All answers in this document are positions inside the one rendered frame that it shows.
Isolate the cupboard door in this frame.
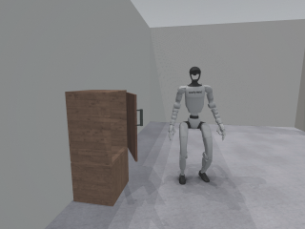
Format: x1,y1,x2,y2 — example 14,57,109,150
126,92,138,162

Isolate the right robot hand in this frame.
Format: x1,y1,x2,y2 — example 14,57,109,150
168,125,176,140

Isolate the left robot thigh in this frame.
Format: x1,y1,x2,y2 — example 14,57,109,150
199,121,213,160

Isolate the right robot forearm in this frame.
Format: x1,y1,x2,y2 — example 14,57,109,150
170,103,178,126

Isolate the left robot hand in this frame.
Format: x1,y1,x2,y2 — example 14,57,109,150
216,123,226,140

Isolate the left robot upper arm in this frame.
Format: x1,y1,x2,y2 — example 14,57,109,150
203,85,215,109

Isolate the robot torso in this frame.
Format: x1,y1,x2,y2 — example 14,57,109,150
185,83,206,129

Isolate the left robot forearm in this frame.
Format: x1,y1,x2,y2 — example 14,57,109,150
211,103,223,125

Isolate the handle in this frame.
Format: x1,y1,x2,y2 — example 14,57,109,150
137,109,143,126

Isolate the right robot upper arm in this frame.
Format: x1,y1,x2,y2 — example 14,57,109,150
174,86,186,109

